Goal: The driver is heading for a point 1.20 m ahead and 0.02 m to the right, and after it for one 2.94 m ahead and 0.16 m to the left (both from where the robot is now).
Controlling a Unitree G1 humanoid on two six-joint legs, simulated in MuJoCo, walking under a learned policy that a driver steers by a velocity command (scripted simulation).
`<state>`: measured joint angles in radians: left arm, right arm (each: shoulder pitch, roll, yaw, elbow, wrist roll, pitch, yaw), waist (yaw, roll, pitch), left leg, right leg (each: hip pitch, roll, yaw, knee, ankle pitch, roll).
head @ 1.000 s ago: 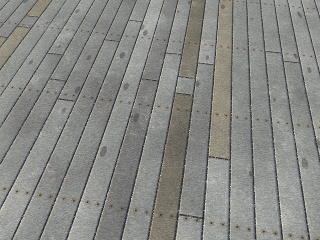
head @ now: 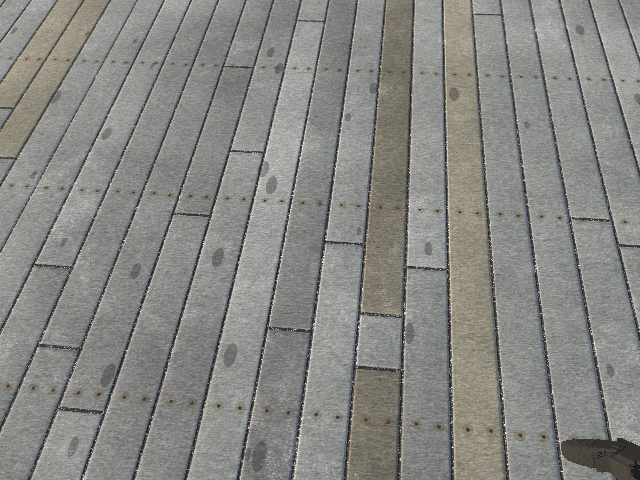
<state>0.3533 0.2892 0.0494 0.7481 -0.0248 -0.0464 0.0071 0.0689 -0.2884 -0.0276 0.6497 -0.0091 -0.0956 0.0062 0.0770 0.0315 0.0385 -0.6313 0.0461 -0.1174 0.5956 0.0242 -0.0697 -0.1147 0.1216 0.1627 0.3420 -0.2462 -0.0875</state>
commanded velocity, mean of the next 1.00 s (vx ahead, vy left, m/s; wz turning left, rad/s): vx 0.50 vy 0.00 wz -0.14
